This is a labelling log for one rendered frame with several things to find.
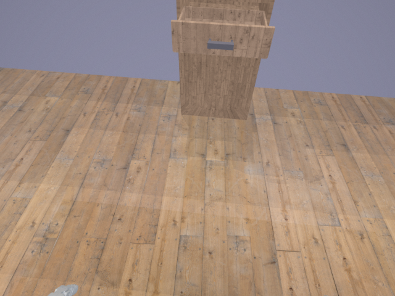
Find handle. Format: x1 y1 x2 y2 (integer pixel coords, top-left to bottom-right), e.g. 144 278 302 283
207 39 234 51

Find cabinet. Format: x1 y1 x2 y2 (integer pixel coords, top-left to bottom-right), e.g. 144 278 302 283
177 0 275 120

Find drawer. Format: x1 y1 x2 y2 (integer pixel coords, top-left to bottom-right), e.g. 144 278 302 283
171 6 275 59

